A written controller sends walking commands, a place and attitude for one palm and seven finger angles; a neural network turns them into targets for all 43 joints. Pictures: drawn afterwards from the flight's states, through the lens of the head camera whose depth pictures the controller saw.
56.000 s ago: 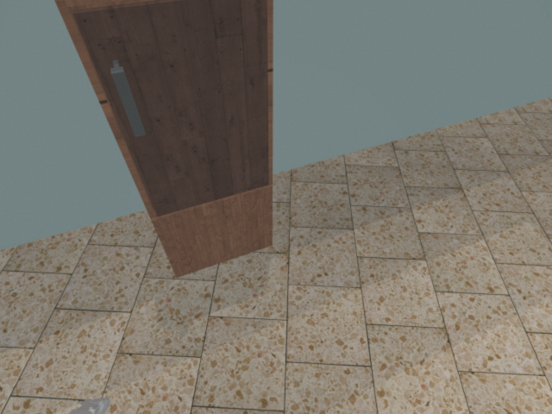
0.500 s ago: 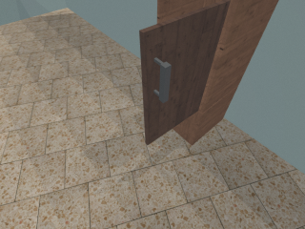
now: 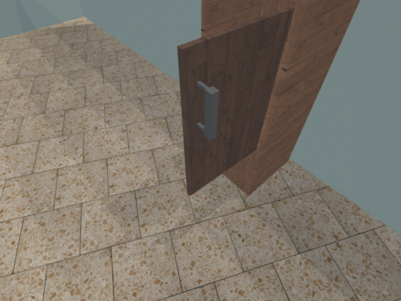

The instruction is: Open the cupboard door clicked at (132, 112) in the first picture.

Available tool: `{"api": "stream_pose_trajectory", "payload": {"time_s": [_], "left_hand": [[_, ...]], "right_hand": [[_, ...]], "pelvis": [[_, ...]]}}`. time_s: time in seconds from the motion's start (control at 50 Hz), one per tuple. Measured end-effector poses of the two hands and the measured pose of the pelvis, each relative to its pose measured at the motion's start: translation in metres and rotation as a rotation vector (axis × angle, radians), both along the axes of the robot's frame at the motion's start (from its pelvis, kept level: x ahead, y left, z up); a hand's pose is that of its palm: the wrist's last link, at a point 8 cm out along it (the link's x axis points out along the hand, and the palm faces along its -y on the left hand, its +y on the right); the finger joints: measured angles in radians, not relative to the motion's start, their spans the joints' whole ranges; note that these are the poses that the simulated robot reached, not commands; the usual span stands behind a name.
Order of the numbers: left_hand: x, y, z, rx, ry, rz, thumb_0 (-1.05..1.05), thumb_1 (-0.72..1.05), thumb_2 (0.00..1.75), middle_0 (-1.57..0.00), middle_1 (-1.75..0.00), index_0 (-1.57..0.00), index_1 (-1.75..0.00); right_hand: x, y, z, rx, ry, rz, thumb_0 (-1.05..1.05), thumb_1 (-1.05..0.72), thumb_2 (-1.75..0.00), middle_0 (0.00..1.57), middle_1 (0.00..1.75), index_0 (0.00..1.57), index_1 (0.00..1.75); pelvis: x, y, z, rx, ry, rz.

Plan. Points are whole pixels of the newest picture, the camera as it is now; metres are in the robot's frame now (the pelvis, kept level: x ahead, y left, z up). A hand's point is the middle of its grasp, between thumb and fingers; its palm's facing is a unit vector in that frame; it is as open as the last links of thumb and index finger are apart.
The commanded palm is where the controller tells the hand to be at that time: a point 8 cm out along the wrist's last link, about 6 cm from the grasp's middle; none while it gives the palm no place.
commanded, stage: look to check the result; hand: left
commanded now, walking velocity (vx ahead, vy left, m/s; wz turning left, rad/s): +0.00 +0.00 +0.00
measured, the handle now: (205, 111) +0.55 +0.02 +0.07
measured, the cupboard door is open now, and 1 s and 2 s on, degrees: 88 88 88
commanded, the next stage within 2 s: stand and wait in 0.52 s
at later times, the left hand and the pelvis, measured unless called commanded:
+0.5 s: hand out of the picture +0.01 +0.17 -0.17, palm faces +0.03 -0.98 -0.19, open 7.4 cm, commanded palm none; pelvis +0.02 +0.00 +0.00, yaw +0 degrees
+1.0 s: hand out of the picture +0.05 +0.18 -0.17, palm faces +0.02 -0.97 -0.23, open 7.4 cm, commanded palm none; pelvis +0.03 -0.01 +0.01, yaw +0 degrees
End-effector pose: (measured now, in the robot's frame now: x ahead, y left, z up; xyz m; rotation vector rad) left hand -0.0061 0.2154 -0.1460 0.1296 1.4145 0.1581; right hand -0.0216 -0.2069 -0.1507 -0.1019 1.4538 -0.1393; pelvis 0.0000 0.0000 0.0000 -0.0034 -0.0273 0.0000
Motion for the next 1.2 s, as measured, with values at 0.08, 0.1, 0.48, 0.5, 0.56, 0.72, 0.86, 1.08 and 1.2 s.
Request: {"api": "stream_pose_trajectory", "payload": {"time_s": [0.08,0.1,0.48,0.5,0.56,0.72,0.86,1.08,1.2], "left_hand": [[-0.001,0.0,0.001,0.001,0.015,0.004,0.0,0.91,0.9,-0.2,-0.3,-0.2,-0.29],[-0.002,0.0,0.001,0.001,0.018,0.005,0.0,0.91,0.9,-0.2,-0.3,-0.2,-0.29],[0.011,0.0,0.004,0.007,0.027,0.001,0.0,0.91,0.9,-0.2,-0.3,-0.2,-0.29],[0.012,0.0,0.004,0.008,0.026,0.0,0.0,0.91,0.9,-0.2,-0.3,-0.2,-0.29],[0.017,0.001,0.005,0.011,0.02,-0.002,0.0,0.91,0.9,-0.2,-0.3,-0.2,-0.29],[0.03,0.004,0.007,0.026,-0.004,-0.009,0.0,0.91,0.9,-0.2,-0.3,-0.2,-0.29],[0.04,0.007,0.009,0.039,-0.02,-0.015,0.0,0.91,0.9,-0.2,-0.3,-0.2,-0.29],[0.05,0.009,0.012,0.054,-0.037,-0.02,0.0,0.91,0.9,-0.2,-0.3,-0.2,-0.29],[0.054,0.01,0.012,0.058,-0.044,-0.024,0.0,0.91,0.9,-0.2,-0.3,-0.2,-0.29]], "right_hand": [[0.004,-0.002,0.001,-0.004,0.006,0.006,0.0,-0.91,-0.9,0.2,0.3,0.19,0.3],[0.005,-0.002,0.001,-0.004,0.006,0.008,0.0,-0.91,-0.9,0.2,0.3,0.19,0.3],[0.035,-0.013,0.003,-0.02,-0.019,0.033,0.0,-0.92,-0.9,0.2,0.3,0.19,0.3],[0.037,-0.013,0.003,-0.021,-0.02,0.034,0.0,-0.92,-0.9,0.2,0.3,0.19,0.3],[0.04,-0.015,0.003,-0.022,-0.023,0.036,0.0,-0.92,-0.9,0.2,0.3,0.19,0.3],[0.052,-0.021,0.004,-0.028,-0.04,0.041,0.0,-0.91,-0.9,0.2,0.3,0.2,0.3],[0.062,-0.028,0.005,-0.033,-0.056,0.048,0.0,-0.91,-0.9,0.2,0.3,0.2,0.3],[0.075,-0.041,0.007,-0.053,-0.075,0.057,0.0,-0.91,-0.9,0.2,0.3,0.2,0.3],[0.081,-0.047,0.009,-0.066,-0.085,0.06,0.0,-0.91,-0.9,0.2,0.3,0.2,0.3]], "pelvis": [[0.003,0.0,0.001,0.0,0.0,0.001],[0.004,0.0,0.001,0.0,0.0,0.001],[0.017,-0.003,0.003,0.003,0.001,0.001],[0.017,-0.003,0.003,0.004,0.002,0.001],[0.019,-0.004,0.003,0.004,0.002,0.001],[0.025,-0.007,0.004,0.006,0.0,0.001],[0.028,-0.009,0.005,0.007,0.001,0.001],[0.033,-0.014,0.005,0.008,0.0,0.001],[0.035,-0.016,0.006,0.008,-0.002,0.0]]}}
